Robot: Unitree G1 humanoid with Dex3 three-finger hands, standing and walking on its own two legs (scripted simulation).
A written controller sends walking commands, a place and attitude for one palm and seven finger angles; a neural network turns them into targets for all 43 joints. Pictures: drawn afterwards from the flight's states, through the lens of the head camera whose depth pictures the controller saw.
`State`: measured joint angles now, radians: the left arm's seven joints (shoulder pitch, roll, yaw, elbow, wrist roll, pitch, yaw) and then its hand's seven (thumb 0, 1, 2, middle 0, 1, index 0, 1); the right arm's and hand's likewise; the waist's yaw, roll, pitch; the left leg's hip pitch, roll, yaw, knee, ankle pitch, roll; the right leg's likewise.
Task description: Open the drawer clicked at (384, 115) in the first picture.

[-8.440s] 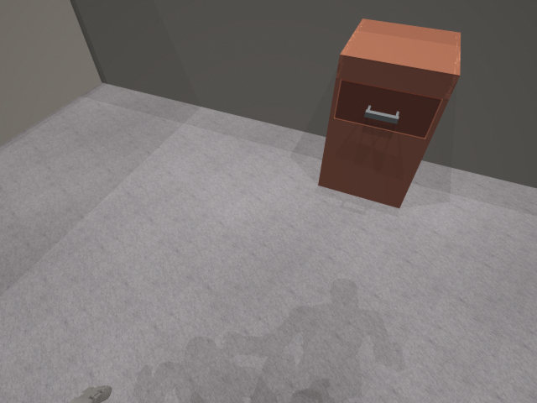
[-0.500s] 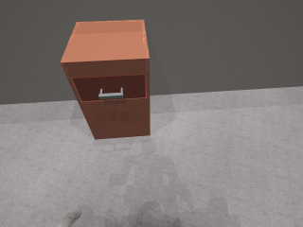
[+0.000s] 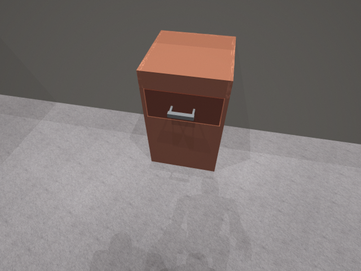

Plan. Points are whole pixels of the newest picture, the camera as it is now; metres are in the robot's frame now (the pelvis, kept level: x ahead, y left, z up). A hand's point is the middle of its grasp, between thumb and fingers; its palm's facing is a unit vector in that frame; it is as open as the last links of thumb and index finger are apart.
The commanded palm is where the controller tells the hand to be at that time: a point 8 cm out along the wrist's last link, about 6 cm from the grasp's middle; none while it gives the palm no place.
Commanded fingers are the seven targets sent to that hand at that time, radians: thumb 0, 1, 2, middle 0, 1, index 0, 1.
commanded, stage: take the last steps up to it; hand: left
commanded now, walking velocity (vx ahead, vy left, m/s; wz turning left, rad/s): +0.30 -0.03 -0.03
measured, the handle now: (181, 112) +0.86 +0.10 -0.25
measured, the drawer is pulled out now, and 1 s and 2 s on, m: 0.00 0.00 0.00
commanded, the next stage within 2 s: come to a stop and stand still in 0.82 s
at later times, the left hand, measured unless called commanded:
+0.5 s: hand (130, 231) +0.25 +0.18 -0.18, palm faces -0.07 -0.98 -0.20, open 7.4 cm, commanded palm none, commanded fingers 0.00 0.90 0.90 -0.20 -0.30 -0.20 -0.30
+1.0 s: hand (156, 215) +0.31 +0.11 -0.18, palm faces +0.05 -0.99 -0.15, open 7.3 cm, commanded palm none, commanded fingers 0.00 0.90 0.90 -0.20 -0.30 -0.20 -0.30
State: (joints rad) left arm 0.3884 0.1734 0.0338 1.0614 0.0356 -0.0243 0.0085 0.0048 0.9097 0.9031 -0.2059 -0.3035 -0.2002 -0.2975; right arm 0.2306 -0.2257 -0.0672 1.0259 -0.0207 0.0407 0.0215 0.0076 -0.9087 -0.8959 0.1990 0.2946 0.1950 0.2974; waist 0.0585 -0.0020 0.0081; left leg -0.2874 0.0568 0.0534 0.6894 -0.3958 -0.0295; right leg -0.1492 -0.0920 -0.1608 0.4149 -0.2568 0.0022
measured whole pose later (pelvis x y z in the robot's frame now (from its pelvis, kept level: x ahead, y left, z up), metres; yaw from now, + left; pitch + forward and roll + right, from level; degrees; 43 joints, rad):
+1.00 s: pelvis +0.31 -0.04 -0.01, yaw -2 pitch -1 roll -1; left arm 0.32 0.12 0.02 1.11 0.02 -0.06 0.01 0.00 0.91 0.90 -0.20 -0.30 -0.20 -0.30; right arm 0.18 -0.16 -0.04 1.05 -0.01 -0.01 -0.01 0.00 -0.92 -0.90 0.20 0.29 0.19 0.30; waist 0.03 0.02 0.02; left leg -0.40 0.08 0.06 0.66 -0.23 -0.02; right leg -0.11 0.04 -0.17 0.38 -0.26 -0.07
